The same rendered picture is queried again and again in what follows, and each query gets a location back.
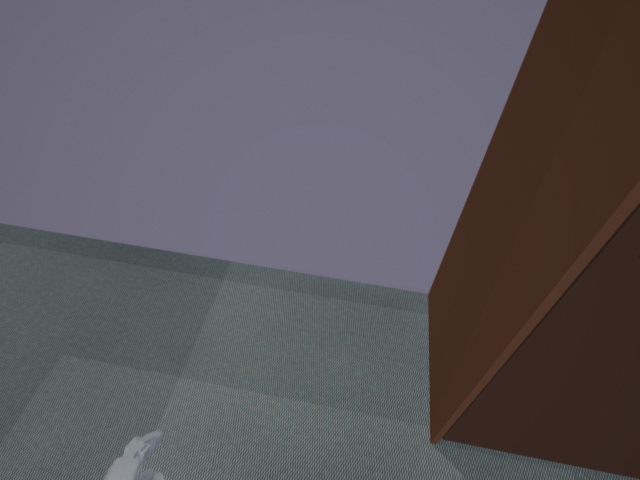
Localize wardrobe door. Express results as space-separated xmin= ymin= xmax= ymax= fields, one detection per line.
xmin=442 ymin=203 xmax=640 ymax=479

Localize robot left hand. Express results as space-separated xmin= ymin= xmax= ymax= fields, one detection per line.
xmin=104 ymin=430 xmax=164 ymax=480

